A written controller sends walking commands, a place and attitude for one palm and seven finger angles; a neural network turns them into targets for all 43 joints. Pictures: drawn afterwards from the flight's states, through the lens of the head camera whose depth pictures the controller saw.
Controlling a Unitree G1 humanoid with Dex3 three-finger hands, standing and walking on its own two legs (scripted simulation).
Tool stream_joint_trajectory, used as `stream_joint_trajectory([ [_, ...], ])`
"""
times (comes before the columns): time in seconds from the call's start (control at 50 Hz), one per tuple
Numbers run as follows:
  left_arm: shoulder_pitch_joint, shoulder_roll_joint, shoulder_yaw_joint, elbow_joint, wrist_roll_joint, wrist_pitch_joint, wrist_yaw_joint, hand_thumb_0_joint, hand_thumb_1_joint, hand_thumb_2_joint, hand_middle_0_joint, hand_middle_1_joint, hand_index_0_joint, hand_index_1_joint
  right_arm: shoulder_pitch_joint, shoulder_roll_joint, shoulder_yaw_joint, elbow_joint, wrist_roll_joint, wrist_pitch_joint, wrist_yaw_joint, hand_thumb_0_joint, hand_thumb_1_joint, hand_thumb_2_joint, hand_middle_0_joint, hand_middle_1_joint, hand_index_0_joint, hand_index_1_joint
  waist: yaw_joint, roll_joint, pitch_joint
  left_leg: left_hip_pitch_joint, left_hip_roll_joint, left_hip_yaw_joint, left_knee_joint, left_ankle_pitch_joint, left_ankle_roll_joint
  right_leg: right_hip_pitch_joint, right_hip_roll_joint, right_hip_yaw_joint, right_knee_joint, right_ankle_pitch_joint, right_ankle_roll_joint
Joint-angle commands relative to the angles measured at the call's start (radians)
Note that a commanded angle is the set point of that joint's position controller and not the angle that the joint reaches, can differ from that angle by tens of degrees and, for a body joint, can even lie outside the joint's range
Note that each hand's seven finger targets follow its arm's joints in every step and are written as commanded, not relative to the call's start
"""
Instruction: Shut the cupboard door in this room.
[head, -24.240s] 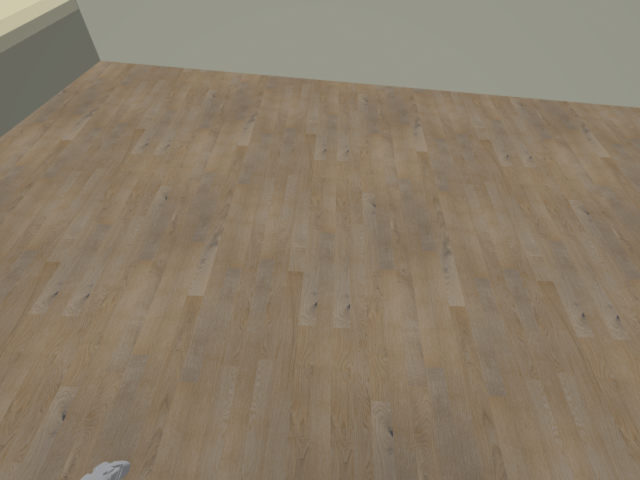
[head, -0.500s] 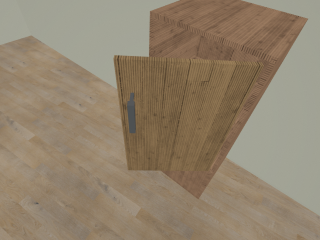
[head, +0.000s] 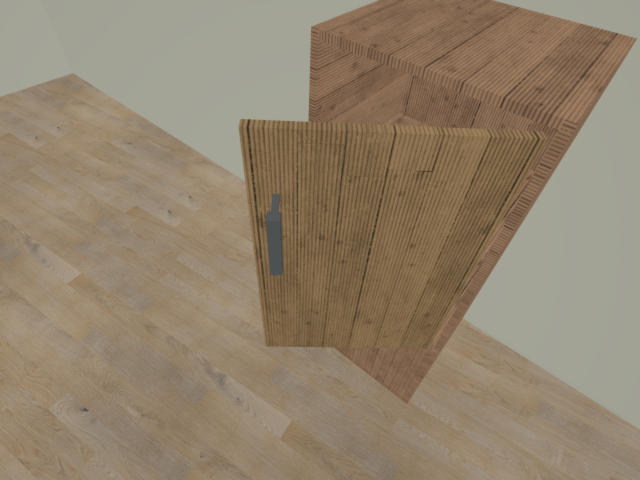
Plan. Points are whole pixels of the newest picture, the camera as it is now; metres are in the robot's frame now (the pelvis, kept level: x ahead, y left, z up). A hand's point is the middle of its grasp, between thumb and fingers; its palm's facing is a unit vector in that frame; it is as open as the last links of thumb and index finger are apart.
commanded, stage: look again from close up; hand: left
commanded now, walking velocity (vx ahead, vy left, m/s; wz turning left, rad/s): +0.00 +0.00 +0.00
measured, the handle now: (276, 235) +0.45 +0.10 +0.04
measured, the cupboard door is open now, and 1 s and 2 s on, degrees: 40 40 40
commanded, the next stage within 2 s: shuffle to correct the standing spot in 0.50 s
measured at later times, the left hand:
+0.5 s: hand out of the picture -0.01 +0.17 -0.18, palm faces +0.01 -0.99 -0.15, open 7.4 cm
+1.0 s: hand out of the picture +0.01 +0.14 -0.18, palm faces +0.03 -0.99 -0.16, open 7.4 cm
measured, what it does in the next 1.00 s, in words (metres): stands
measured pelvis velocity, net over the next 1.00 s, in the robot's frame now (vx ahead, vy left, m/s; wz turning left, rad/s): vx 0.01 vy -0.03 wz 0.02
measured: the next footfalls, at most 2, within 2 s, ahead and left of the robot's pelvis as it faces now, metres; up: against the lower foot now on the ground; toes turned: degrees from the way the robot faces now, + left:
right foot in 1.06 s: +0.07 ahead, -0.17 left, +0.00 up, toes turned -1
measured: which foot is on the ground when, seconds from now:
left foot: down 0.00-1.00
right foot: down 0.00-0.80, up 0.82-1.00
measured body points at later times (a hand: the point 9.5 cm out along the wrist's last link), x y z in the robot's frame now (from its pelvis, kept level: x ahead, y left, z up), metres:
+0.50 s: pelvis +0.00 +0.01 +0.00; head +0.01 +0.03 +0.45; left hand -0.01 +0.22 -0.17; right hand -0.01 -0.21 -0.15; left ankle +0.00 +0.05 -0.74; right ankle -0.01 -0.14 -0.74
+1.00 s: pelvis +0.01 -0.03 +0.00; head +0.03 -0.01 +0.45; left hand +0.01 +0.19 -0.17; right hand -0.02 -0.24 -0.16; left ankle +0.00 +0.05 -0.74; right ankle +0.01 -0.16 -0.73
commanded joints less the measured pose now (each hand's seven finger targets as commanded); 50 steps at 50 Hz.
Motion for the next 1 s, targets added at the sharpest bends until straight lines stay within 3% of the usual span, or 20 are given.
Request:
stream_joint_trajectory([
  [0.0, 0.058, 0.089, 0.016, -0.038, 0.001, -0.015, 0.009, 0.000, 0.900, 0.900, -0.200, -0.300, -0.200, -0.300, 0.055, -0.107, -0.014, -0.021, -0.002, -0.016, -0.007, 0.000, -0.900, -0.900, 0.200, 0.300, 0.200, 0.300, -0.007, 0.019, 0.012, -0.002, 0.183, -0.165, -0.084, 0.193, -0.050, -0.015, -0.082, 0.085, -0.040, 0.118, -0.050],
  [0.08, 0.060, 0.086, 0.016, -0.033, 0.001, -0.014, 0.010, 0.000, 0.900, 0.900, -0.200, -0.300, -0.200, -0.300, 0.061, -0.104, -0.014, -0.017, -0.003, -0.016, -0.009, 0.000, -0.900, -0.900, 0.200, 0.300, 0.200, 0.300, -0.007, 0.014, 0.025, -0.003, 0.183, -0.166, -0.086, 0.203, -0.050, -0.016, -0.082, 0.085, -0.041, 0.114, -0.050],
  [0.18, 0.066, 0.082, 0.016, -0.030, 0.002, -0.010, 0.009, 0.000, 0.900, 0.900, -0.200, -0.300, -0.200, -0.300, 0.066, -0.100, -0.014, -0.012, -0.002, -0.013, -0.008, 0.000, -0.900, -0.900, 0.200, 0.300, 0.200, 0.300, -0.004, 0.009, 0.063, -0.038, 0.182, -0.176, -0.116, 0.098, -0.050, -0.026, -0.082, 0.081, -0.047, 0.075, -0.050],
  [0.36, 0.075, 0.075, 0.018, -0.025, 0.001, -0.011, 0.011, 0.000, 0.900, 0.900, -0.200, -0.300, -0.200, -0.300, 0.100, -0.087, -0.014, 0.001, -0.002, -0.018, -0.011, 0.000, -0.900, -0.900, 0.200, 0.300, 0.200, 0.300, -0.001, 0.016, 0.040, -0.029, 0.183, -0.183, -0.115, 0.128, -0.050, -0.010, -0.081, 0.073, -0.037, 0.082, -0.049],
  [0.5, 0.080, 0.061, 0.020, -0.018, 0.002, -0.006, 0.011, 0.000, 0.900, 0.900, -0.200, -0.300, -0.200, -0.300, 0.125, -0.080, -0.018, 0.007, -0.003, -0.017, -0.015, 0.000, -0.900, -0.900, 0.200, 0.300, 0.200, 0.300, -0.001, 0.022, 0.061, -0.039, 0.195, -0.206, -0.148, 0.064, -0.057, -0.035, -0.073, 0.064, -0.018, 0.054, -0.046],
  [0.58, 0.082, 0.054, 0.022, -0.014, 0.002, -0.006, 0.013, 0.000, 0.900, 0.900, -0.200, -0.300, -0.200, -0.300, 0.139, -0.071, -0.019, 0.010, -0.002, -0.019, -0.018, 0.000, -0.900, -0.900, 0.200, 0.300, 0.200, 0.300, -0.003, 0.022, 0.049, -0.023, 0.196, -0.206, -0.141, 0.108, -0.059, -0.035, -0.073, 0.064, -0.013, 0.061, -0.046],
  [0.64, 0.088, 0.048, 0.018, -0.005, 0.001, -0.005, 0.011, 0.000, 0.900, 0.900, -0.200, -0.300, -0.200, -0.300, 0.146, -0.066, -0.021, 0.020, -0.004, -0.020, -0.020, 0.000, -0.900, -0.900, 0.200, 0.300, 0.200, 0.300, -0.008, 0.005, 0.059, -0.018, 0.220, -0.239, -0.154, 0.060, -0.052, -0.053, -0.060, 0.046, -0.006, 0.035, -0.038],
  [0.7, 0.087, 0.039, 0.022, 0.001, 0.003, 0.002, 0.008, 0.000, 0.900, 0.900, -0.200, -0.300, -0.200, -0.300, 0.150, -0.071, -0.028, 0.027, -0.007, -0.017, -0.028, 0.000, -0.900, -0.900, 0.200, 0.300, 0.200, 0.300, -0.015, 0.038, 0.062, 0.007, 0.249, -0.274, -0.160, 0.063, -0.049, -0.093, -0.045, 0.028, 0.024, 0.001, -0.035],
  [0.76, 0.076, 0.043, 0.032, -0.009, 0.007, 0.015, 0.001, 0.000, 0.900, 0.900, -0.200, -0.300, -0.200, -0.300, 0.170, -0.079, -0.037, 0.031, -0.012, -0.010, -0.040, 0.000, -0.900, -0.900, 0.200, 0.300, 0.200, 0.300, -0.024, 0.059, 0.062, 0.053, 0.298, -0.310, -0.138, 0.165, -0.015, -0.167, -0.029, 0.014, 0.086, -0.050, -0.033],
  [0.82, 0.054, 0.046, 0.047, -0.037, 0.013, 0.030, -0.006, 0.000, 0.900, 0.900, -0.200, -0.300, -0.200, -0.300, 0.186, -0.093, -0.047, 0.030, -0.020, -0.002, -0.051, 0.000, -0.900, -0.900, 0.200, 0.300, 0.200, 0.300, -0.036, 0.074, 0.054, 0.074, 0.364, -0.353, -0.123, 0.231, 0.061, -0.255, -0.025, 0.018, 0.240, -0.198, -0.035],
  [0.86, 0.042, 0.036, 0.053, -0.053, 0.016, 0.031, -0.011, 0.000, 0.900, 0.900, -0.200, -0.300, -0.200, -0.300, 0.176, -0.097, -0.051, 0.023, -0.026, 0.000, -0.050, 0.000, -0.900, -0.900, 0.200, 0.300, 0.200, 0.300, -0.035, 0.060, 0.034, 0.069, 0.382, -0.365, -0.102, 0.295, 0.099, -0.275, -0.032, 0.024, 0.296, -0.231, -0.039],
  [0.9, 0.045, 0.021, 0.055, -0.059, 0.013, 0.030, -0.013, 0.000, 0.900, 0.900, -0.200, -0.300, -0.200, -0.300, 0.151, -0.102, -0.053, 0.016, -0.029, 0.002, -0.047, 0.000, -0.900, -0.900, 0.200, 0.300, 0.200, 0.300, -0.025, 0.073, 0.028, 0.017, 0.363, -0.339, -0.092, 0.289, 0.092, -0.231, -0.032, 0.014, 0.275, -0.208, -0.038],
  [0.98, 0.081, 0.027, 0.061, -0.054, 0.012, 0.030, -0.019, 0.000, 0.900, 0.900, -0.200, -0.300, -0.200, -0.300, 0.117, -0.106, -0.060, 0.006, -0.025, 0.010, -0.044, 0.000, -0.900, -0.900, 0.200, 0.300, 0.200, 0.300, -0.003, 0.083, 0.036, -0.106, 0.298, -0.260, -0.033, 0.175, 0.023, -0.078, -0.013, -0.016, 0.080, -0.029, -0.039],
])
